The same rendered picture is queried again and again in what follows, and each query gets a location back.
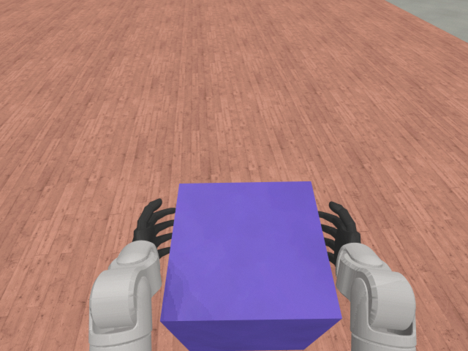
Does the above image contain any right robot hand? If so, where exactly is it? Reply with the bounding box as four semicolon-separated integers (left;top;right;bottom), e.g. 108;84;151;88
318;201;361;267

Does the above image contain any left robot hand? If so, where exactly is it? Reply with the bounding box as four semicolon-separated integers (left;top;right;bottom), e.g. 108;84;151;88
132;198;176;259

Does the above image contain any carton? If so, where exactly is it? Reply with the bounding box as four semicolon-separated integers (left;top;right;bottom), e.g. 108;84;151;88
160;181;342;351

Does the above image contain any robot right forearm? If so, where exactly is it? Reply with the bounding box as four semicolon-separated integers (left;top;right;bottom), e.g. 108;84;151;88
336;243;417;351

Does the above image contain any robot left forearm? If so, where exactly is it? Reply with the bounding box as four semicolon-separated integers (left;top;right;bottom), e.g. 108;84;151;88
88;241;162;351

